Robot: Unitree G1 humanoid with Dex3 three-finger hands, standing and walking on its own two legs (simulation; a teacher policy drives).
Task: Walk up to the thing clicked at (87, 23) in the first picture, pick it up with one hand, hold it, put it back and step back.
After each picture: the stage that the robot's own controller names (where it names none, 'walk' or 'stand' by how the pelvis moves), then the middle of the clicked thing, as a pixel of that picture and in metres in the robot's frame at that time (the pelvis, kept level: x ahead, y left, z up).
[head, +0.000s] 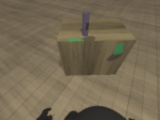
stand; (85, 25) +0.91 +0.10 +0.10
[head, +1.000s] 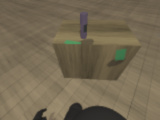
walk; (83, 26) +0.81 +0.14 +0.12
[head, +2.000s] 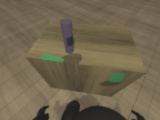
stand; (68, 38) +0.52 +0.21 +0.13
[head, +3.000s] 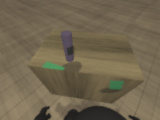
walk; (68, 48) +0.49 +0.20 +0.10
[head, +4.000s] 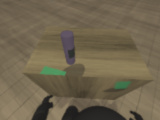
stand; (69, 50) +0.43 +0.17 +0.12
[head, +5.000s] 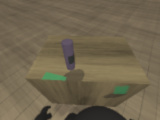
stand; (69, 56) +0.42 +0.17 +0.10
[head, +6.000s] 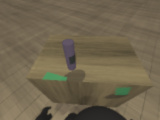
stand; (70, 56) +0.41 +0.17 +0.10
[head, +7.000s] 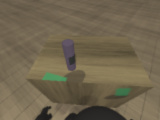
stand; (70, 57) +0.41 +0.17 +0.10
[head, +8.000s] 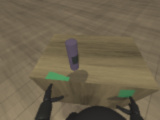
rise first; (73, 56) +0.41 +0.15 +0.10
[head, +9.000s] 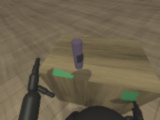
go down; (78, 55) +0.43 +0.15 +0.10
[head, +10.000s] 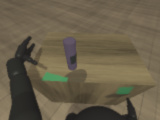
go down; (71, 56) +0.41 +0.14 +0.11
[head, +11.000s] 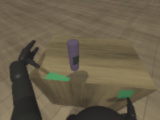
approach; (73, 57) +0.42 +0.13 +0.11
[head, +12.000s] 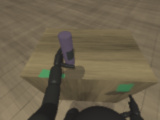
close; (68, 51) +0.42 +0.15 +0.14
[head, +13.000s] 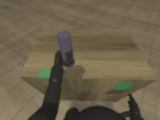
lift; (66, 52) +0.41 +0.16 +0.14
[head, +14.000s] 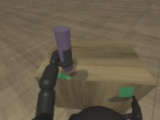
lift; (65, 52) +0.32 +0.16 +0.26
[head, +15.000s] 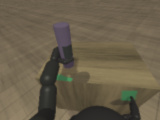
hold; (65, 48) +0.33 +0.16 +0.27
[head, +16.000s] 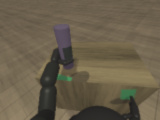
hold; (65, 49) +0.33 +0.16 +0.27
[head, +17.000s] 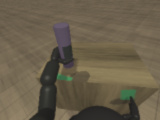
hold; (65, 48) +0.33 +0.16 +0.27
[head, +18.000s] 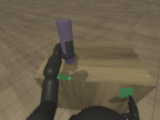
crouch; (67, 44) +0.36 +0.15 +0.28
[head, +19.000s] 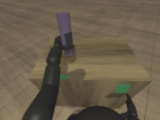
lower; (66, 36) +0.45 +0.15 +0.27
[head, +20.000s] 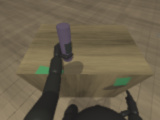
lower; (65, 45) +0.45 +0.15 +0.15
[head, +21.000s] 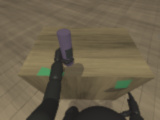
lower; (66, 50) +0.42 +0.15 +0.15
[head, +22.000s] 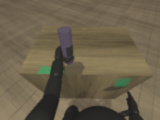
lower; (67, 48) +0.44 +0.15 +0.15
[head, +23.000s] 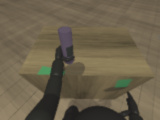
lower; (67, 48) +0.44 +0.15 +0.15
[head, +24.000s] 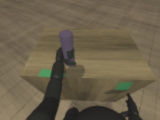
open; (68, 51) +0.42 +0.15 +0.14
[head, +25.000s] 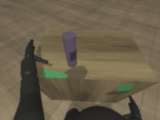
sink last; (70, 52) +0.41 +0.14 +0.13
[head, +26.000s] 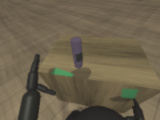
stand; (77, 54) +0.44 +0.15 +0.11
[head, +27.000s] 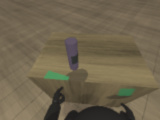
stand; (72, 56) +0.40 +0.14 +0.11
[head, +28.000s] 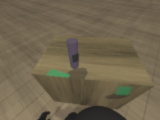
stand; (73, 55) +0.44 +0.15 +0.10
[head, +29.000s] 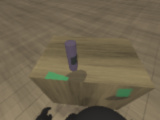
stand; (72, 57) +0.41 +0.16 +0.10
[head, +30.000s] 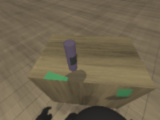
stand; (71, 57) +0.40 +0.16 +0.10
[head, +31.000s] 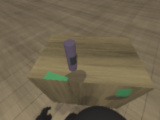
stand; (71, 57) +0.40 +0.16 +0.10
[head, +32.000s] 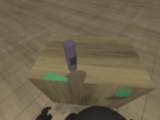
stand; (71, 57) +0.40 +0.16 +0.10
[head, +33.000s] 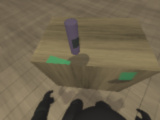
walk; (73, 39) +0.49 +0.15 +0.12
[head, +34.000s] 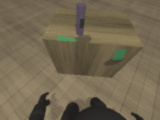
walk; (80, 21) +0.73 +0.13 +0.12
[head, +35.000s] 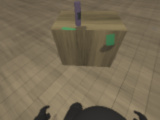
stand; (77, 14) +1.03 +0.24 +0.12
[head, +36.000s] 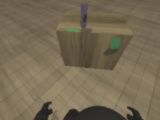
stand; (83, 16) +1.01 +0.15 +0.10
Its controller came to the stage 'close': yes
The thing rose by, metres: 0.21
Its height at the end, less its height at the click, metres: +0.00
